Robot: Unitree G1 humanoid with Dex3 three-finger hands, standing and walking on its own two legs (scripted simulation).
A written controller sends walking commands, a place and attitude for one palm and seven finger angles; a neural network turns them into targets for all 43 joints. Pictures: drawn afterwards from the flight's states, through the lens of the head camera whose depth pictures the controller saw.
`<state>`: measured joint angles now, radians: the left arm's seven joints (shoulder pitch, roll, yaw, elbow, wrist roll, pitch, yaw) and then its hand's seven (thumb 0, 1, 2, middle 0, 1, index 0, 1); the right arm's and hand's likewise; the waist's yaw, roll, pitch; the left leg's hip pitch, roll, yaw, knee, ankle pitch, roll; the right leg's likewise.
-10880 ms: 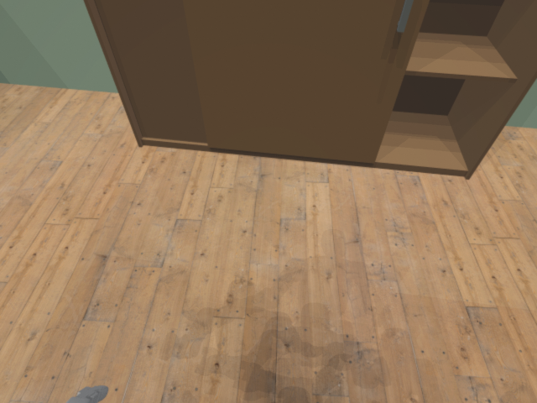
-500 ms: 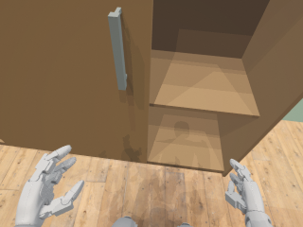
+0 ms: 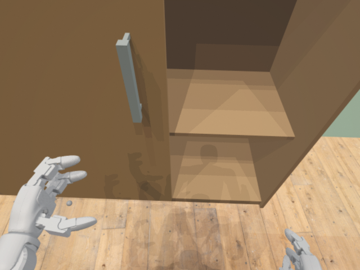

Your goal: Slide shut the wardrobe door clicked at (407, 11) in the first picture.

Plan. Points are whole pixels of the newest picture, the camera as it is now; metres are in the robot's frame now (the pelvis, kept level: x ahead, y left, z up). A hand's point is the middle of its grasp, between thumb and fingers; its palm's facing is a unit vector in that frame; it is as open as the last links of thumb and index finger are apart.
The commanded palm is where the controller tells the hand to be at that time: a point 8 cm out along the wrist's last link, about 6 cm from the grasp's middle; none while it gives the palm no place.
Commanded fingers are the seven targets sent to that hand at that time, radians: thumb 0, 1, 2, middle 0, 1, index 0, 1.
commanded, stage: raise the hand with hooked fingers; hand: left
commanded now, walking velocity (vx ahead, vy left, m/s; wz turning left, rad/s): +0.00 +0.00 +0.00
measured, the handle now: (132, 82) +0.52 +0.16 +0.13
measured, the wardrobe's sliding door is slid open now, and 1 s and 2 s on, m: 0.50 0.50 0.50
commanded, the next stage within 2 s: move the hooked fingers beside the handle in 1.04 s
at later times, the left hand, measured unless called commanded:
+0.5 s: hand (32, 160) +0.27 +0.28 +0.15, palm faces +0.10 -0.99 -0.07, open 14.0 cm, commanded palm +0.24 +0.33 +0.15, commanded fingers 0.00 -0.50 0.30 -0.30 -1.20 -0.30 -1.20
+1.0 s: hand (43, 153) +0.28 +0.27 +0.15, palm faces +0.11 -0.99 -0.06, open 14.0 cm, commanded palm +0.25 +0.31 +0.15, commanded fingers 0.00 -0.50 0.30 -0.30 -1.20 -0.30 -1.20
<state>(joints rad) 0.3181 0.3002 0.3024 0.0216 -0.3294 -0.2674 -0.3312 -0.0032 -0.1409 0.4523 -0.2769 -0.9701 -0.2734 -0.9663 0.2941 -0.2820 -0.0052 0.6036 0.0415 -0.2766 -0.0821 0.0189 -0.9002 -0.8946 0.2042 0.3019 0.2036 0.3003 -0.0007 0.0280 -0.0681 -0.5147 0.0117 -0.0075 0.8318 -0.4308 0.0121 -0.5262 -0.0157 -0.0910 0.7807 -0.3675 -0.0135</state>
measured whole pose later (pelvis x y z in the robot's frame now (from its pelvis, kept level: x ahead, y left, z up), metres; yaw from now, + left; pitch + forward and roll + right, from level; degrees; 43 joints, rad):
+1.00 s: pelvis +0.01 -0.01 +0.03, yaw +0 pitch +1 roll -1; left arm -0.03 0.40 0.45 0.26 -0.33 -0.07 -0.43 -0.02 -0.50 0.30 -0.30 -1.20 -0.30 -1.20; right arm 0.26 -0.27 0.05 0.64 0.05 -0.29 -0.12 0.02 -0.90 -0.89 0.21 0.30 0.20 0.30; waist 0.03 0.05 -0.03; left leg -0.26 0.01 0.00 0.58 -0.33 0.00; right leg -0.28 -0.01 -0.09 0.55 -0.28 -0.02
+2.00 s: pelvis +0.01 +0.00 +0.02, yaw -1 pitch +5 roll -1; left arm -0.38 0.40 0.40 0.62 -0.24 -0.14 -0.34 -0.02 -0.50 0.30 -0.30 -1.20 -0.30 -1.20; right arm 0.30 -0.27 0.05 0.65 0.04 -0.19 -0.10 0.02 -0.90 -0.89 0.21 0.30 0.21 0.30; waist -0.02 0.03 -0.04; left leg -0.35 0.00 0.02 0.60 -0.34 0.02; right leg -0.38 -0.01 -0.06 0.58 -0.28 -0.01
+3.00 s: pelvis +0.02 +0.01 +0.02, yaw -3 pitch +11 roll -2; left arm -0.73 0.50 0.43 1.05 -0.16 -0.29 -0.31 -0.02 -0.50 0.30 -0.32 -1.21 -0.32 -1.22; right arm 0.40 -0.28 0.02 0.67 0.02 -0.01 -0.05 0.01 -0.90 -0.89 0.21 0.30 0.21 0.30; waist -0.10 0.02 -0.07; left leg -0.51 0.02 0.04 0.69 -0.37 0.03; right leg -0.54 0.00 -0.04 0.62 -0.29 0.00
